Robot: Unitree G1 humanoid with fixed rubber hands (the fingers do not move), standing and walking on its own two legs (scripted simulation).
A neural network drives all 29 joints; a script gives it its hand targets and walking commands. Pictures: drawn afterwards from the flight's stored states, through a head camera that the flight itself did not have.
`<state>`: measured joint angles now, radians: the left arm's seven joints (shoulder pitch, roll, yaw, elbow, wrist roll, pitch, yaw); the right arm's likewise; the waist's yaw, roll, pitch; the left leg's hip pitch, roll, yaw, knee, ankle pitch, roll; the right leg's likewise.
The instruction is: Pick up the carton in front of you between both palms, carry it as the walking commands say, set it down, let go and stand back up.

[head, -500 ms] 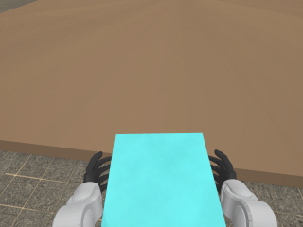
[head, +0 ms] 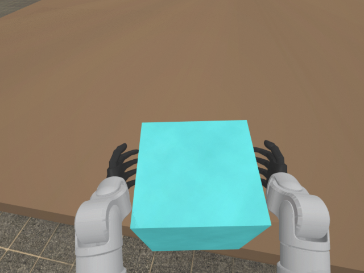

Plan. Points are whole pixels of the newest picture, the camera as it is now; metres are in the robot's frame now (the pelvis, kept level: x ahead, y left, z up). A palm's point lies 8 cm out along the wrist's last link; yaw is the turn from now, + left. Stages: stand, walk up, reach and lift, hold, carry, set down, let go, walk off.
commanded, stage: carry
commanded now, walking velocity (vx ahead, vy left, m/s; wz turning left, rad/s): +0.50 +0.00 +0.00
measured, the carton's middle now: (194, 191) +0.30 +0.00 +0.04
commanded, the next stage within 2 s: none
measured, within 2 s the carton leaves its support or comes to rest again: neither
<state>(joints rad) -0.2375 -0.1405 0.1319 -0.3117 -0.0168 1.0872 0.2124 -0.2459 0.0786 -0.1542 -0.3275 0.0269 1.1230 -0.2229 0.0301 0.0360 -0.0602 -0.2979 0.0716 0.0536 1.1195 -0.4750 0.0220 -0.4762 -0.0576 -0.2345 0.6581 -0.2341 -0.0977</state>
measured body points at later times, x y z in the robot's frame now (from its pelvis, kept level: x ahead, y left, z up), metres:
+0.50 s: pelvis +0.31 +0.00 +0.01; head +0.38 +0.00 +0.45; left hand +0.70 +0.13 +0.11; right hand +0.66 -0.18 +0.11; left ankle +0.29 +0.10 -0.72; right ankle +0.21 -0.10 -0.52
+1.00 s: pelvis +0.70 -0.09 +0.16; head +0.77 -0.09 +0.61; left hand +1.06 +0.11 +0.32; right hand +1.10 -0.21 +0.30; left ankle +0.73 +0.03 -0.50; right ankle +0.63 -0.12 -0.57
